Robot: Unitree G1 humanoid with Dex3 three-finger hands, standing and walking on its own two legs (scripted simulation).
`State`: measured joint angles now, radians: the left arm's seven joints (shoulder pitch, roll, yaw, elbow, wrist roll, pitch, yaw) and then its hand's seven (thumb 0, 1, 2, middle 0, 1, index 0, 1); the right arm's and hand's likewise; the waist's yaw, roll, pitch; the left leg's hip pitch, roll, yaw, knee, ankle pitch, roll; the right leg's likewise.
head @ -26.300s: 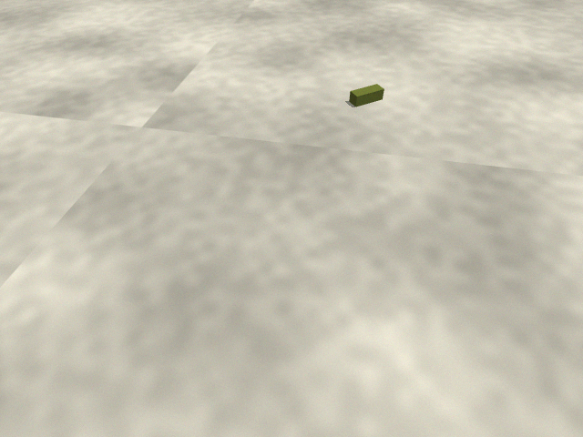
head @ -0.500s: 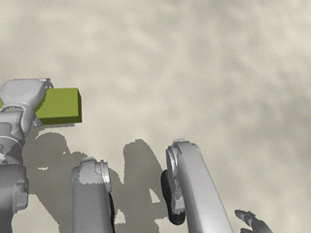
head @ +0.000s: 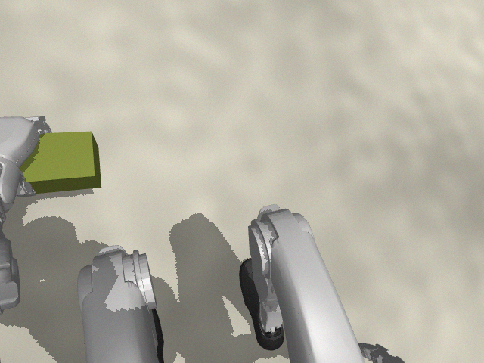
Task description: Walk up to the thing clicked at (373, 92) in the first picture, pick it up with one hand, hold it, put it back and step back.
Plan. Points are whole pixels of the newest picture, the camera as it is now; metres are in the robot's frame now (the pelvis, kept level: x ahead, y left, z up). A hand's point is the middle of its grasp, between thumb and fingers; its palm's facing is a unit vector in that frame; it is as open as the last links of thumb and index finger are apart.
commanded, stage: crouch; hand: left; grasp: from above
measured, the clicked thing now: (29, 165) +0.49 +0.27 -0.20
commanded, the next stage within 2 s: lower in 0.04 s
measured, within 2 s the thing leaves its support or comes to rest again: neither
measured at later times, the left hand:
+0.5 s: hand (31, 172) +0.48 +0.27 -0.21, palm faces -0.47 -0.03 -0.88, open 10.9 cm
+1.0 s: hand (41, 173) +0.49 +0.27 -0.26, palm faces -0.47 -0.06 -0.88, open 10.9 cm
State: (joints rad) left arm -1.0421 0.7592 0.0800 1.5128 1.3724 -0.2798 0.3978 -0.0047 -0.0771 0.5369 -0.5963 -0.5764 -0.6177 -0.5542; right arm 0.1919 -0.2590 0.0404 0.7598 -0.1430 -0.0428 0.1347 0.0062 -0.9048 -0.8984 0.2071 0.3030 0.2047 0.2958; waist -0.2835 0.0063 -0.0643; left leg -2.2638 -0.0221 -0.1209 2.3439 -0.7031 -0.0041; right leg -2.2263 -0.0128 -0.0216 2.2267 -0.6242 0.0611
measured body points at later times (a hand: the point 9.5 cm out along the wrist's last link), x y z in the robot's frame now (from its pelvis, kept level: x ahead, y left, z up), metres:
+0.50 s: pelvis +0.00 +0.00 -0.02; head +0.26 +0.08 +0.34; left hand +0.50 +0.27 -0.16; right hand +0.03 -0.28 -0.10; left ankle +0.07 +0.12 -0.32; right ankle +0.11 -0.14 -0.32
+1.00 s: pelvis +0.00 +0.01 -0.05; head +0.27 +0.09 +0.30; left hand +0.51 +0.27 -0.21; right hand +0.01 -0.27 -0.11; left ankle +0.07 +0.12 -0.32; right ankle +0.11 -0.14 -0.32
